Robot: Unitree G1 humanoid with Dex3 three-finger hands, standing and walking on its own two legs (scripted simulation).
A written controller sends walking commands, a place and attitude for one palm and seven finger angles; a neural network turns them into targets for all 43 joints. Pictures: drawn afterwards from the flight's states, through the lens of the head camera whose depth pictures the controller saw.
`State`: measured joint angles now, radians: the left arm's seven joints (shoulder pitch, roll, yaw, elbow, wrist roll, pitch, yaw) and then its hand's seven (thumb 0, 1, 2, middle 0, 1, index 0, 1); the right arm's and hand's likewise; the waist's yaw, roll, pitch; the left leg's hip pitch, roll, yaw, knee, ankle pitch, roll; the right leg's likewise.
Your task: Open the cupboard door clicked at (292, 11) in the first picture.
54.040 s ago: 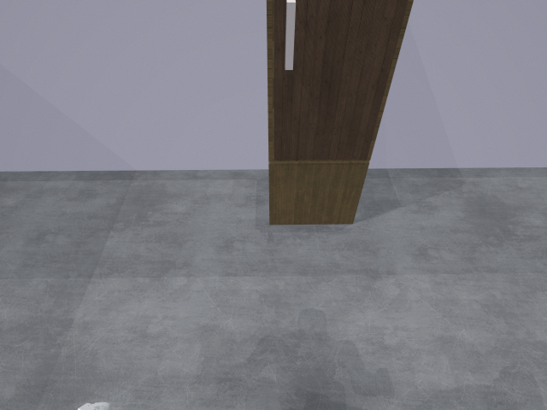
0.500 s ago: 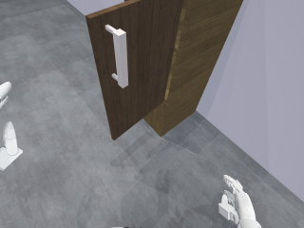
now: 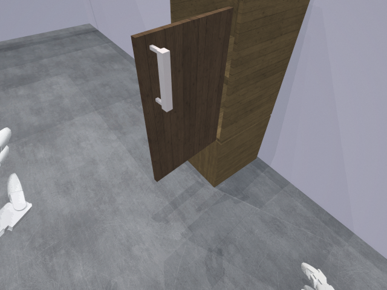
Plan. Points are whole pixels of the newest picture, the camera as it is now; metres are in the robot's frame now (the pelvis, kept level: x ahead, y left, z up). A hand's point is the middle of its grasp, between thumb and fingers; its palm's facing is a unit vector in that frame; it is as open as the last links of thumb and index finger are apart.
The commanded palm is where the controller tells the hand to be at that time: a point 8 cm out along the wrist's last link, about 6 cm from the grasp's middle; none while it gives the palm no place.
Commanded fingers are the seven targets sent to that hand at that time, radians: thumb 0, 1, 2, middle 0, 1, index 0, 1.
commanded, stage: stop stepping back and stand still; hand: left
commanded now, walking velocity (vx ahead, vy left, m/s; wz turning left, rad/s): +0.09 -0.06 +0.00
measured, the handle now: (160, 79) +0.61 +0.12 +0.13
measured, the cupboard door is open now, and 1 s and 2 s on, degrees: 96 96 96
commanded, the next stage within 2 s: let the arm hang, fingers relaxed in 0.30 s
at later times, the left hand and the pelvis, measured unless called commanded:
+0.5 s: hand (48, 233) +0.21 +0.29 +0.04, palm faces +0.21 -0.84 -0.50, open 7.4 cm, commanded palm none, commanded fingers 0.00 0.90 0.90 -0.20 -0.30 -0.20 -0.30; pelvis -0.01 +0.02 -0.01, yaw +1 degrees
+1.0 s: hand out of the picture -0.04 +0.24 -0.16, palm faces +0.05 -0.95 -0.29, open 7.3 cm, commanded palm none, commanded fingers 0.00 0.90 0.90 -0.20 -0.30 -0.20 -0.30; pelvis -0.02 +0.02 +0.01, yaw +2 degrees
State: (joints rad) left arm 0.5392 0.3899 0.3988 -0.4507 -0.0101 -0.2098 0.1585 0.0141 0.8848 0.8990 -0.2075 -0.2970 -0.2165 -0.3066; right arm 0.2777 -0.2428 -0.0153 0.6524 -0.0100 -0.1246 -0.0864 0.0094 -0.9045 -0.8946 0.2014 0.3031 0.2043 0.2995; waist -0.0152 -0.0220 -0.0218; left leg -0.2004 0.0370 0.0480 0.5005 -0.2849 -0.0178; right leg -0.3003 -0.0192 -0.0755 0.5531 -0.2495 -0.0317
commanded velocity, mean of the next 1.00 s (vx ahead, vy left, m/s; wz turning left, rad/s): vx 0.01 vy -0.01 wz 0.00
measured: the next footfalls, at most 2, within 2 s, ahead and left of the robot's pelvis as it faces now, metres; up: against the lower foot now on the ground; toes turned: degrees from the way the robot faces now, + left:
none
